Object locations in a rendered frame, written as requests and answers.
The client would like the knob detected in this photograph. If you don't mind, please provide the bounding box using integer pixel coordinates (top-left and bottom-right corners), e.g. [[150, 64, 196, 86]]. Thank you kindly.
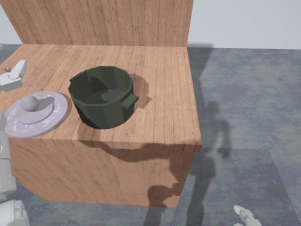
[[20, 95, 40, 112]]

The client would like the robot right hand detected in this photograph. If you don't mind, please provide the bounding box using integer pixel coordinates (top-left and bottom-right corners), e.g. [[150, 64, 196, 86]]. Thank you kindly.
[[233, 205, 261, 226]]

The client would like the robot left forearm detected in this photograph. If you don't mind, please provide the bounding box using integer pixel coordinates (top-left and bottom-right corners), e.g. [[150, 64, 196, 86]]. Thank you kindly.
[[0, 109, 17, 202]]

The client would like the left robot upper arm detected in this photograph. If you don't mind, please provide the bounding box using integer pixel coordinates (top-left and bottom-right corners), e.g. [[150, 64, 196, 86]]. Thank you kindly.
[[0, 200, 30, 226]]

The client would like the pot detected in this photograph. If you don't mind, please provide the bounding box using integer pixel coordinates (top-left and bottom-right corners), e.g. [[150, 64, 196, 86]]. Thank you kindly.
[[68, 66, 139, 130]]

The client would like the lid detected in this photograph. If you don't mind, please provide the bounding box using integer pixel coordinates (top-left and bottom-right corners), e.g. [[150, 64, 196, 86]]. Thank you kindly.
[[4, 91, 69, 139]]

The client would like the table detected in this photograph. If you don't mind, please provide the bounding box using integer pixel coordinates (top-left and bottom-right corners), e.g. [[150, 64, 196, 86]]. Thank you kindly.
[[0, 0, 202, 208]]

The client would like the robot left hand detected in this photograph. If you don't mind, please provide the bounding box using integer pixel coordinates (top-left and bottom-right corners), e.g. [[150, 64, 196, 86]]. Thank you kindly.
[[0, 42, 27, 92]]

